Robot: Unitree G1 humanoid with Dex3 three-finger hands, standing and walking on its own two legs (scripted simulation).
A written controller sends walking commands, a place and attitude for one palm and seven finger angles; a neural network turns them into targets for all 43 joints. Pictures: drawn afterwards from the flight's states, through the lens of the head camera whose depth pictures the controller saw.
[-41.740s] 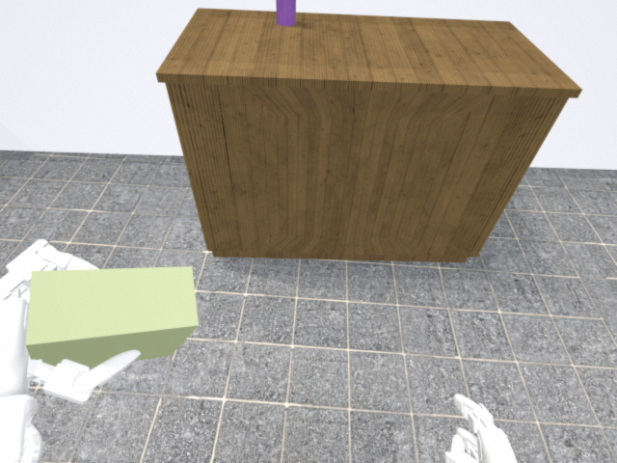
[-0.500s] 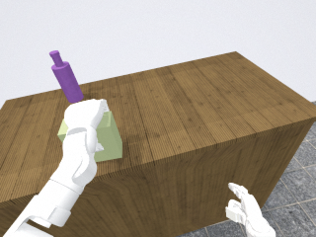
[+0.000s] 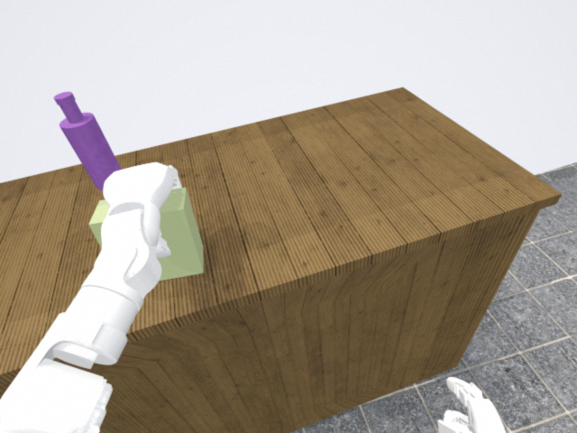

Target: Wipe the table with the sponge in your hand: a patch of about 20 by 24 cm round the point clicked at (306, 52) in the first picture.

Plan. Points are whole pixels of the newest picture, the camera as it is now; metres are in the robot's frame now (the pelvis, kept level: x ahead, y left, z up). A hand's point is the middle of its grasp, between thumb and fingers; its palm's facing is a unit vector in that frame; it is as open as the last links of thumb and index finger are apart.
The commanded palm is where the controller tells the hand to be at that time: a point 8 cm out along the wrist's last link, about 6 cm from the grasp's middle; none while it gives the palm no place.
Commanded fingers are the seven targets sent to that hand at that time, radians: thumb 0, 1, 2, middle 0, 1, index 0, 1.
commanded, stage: wipe forward along the third lane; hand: left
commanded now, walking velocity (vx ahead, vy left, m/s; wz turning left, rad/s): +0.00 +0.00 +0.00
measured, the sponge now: (157, 248) +0.36 +0.25 +0.09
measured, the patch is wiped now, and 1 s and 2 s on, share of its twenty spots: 0.70 0.90 0.90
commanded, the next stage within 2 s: wipe back along the third lane in 1.12 s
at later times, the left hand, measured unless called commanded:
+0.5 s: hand (156, 192) +0.42 +0.25 +0.15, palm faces -0.08 +0.01 -1.00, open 10.2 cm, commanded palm +0.41 +0.26 +0.18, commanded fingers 0.00 0.10 1.30 -1.20 -1.60 -1.20 -1.60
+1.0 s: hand (153, 175) +0.47 +0.28 +0.15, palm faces -0.12 -0.02 -0.99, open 10.2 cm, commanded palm +0.46 +0.29 +0.18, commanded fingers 0.00 0.10 1.30 -1.20 -1.60 -1.20 -1.60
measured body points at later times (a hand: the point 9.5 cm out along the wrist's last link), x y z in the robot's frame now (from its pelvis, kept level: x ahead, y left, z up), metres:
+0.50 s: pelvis -0.01 +0.00 +0.00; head -0.01 -0.04 +0.45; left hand +0.42 +0.24 +0.21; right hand +0.12 -0.27 -0.13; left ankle +0.03 +0.14 -0.74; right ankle +0.01 -0.05 -0.74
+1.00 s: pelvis +0.01 +0.02 +0.00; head +0.03 -0.01 +0.45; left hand +0.47 +0.27 +0.20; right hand +0.09 -0.26 -0.13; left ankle +0.03 +0.14 -0.74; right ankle +0.01 -0.05 -0.74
